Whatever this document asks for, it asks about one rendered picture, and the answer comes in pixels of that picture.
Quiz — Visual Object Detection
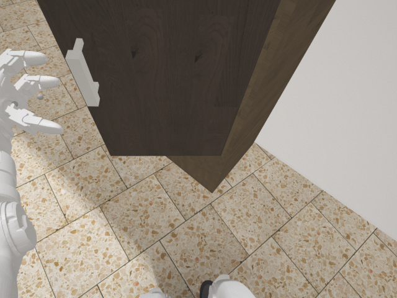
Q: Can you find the robot left shin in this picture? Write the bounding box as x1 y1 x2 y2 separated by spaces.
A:
149 287 162 292

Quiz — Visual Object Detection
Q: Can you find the cupboard door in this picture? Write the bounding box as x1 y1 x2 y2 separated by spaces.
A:
37 0 281 156

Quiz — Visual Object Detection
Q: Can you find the left robot upper arm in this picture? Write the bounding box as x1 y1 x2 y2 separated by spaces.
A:
0 201 37 298

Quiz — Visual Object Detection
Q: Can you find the left robot forearm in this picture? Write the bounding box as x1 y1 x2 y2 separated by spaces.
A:
0 119 21 205

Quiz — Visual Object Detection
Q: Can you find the handle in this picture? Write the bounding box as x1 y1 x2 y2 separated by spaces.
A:
65 38 100 107

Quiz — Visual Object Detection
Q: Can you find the robot right shin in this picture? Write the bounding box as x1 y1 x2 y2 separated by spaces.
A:
208 274 230 298

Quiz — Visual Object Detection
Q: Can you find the robot shin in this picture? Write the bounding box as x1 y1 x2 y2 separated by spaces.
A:
149 287 162 292
208 274 230 298

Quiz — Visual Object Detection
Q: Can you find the left robot hand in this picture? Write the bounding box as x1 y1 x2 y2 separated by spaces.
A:
0 48 63 135

